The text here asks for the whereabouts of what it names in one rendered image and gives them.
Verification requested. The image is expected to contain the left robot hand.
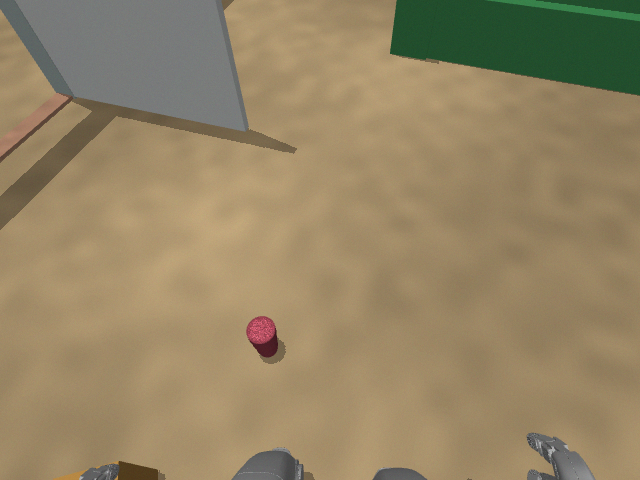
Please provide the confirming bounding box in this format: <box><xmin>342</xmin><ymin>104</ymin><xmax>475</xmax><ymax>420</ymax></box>
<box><xmin>79</xmin><ymin>464</ymin><xmax>120</xmax><ymax>480</ymax></box>

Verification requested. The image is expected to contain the right robot hand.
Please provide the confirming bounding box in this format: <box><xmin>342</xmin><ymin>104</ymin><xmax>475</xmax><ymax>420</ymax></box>
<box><xmin>527</xmin><ymin>433</ymin><xmax>596</xmax><ymax>480</ymax></box>

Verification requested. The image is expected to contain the sofa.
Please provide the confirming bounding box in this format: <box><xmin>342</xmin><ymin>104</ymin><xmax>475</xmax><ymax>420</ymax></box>
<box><xmin>390</xmin><ymin>0</ymin><xmax>640</xmax><ymax>95</ymax></box>

